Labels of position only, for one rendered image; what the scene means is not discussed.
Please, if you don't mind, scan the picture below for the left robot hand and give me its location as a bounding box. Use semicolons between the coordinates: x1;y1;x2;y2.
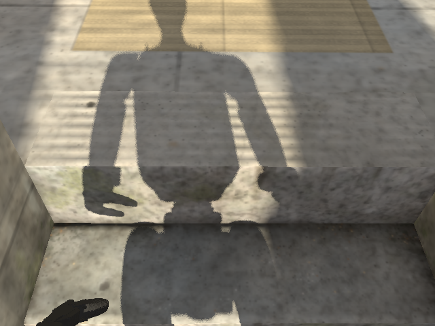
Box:
36;298;109;326

